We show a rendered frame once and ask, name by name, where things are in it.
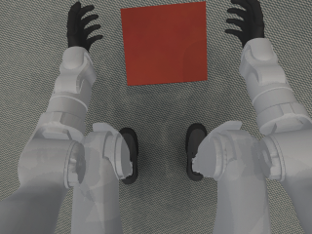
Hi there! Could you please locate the robot left shin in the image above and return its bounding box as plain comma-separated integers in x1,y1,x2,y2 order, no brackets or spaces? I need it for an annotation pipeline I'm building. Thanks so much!
79,122,133,179

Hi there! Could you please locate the robot right hand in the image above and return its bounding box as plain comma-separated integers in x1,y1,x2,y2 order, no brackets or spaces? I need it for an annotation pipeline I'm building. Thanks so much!
224,0,265,49

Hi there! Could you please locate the carton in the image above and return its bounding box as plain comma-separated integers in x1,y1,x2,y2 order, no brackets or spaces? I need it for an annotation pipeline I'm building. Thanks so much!
120,1,208,86

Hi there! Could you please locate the left robot forearm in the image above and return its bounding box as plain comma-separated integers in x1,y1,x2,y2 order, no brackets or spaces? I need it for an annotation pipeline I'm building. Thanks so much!
18,46,97,182

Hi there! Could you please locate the right robot forearm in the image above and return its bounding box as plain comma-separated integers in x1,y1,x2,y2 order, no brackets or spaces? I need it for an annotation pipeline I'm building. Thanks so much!
239,37,312,136

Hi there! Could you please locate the right robot upper arm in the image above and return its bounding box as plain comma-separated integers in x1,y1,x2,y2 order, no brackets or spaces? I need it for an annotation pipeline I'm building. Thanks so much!
259,128,312,234

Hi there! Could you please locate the left robot upper arm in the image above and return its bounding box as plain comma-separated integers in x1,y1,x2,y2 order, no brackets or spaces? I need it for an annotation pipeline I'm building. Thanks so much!
0,137,87,234

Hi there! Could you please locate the robot left hand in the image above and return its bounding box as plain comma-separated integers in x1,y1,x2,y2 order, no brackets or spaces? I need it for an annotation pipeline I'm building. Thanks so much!
66,1,103,53

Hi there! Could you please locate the robot right shin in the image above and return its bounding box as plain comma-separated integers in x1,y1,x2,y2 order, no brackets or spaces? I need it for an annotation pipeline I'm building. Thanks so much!
191,120,260,178

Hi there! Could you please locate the robot shin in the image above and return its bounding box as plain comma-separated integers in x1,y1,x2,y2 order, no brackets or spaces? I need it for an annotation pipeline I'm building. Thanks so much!
191,120,260,178
79,122,133,179

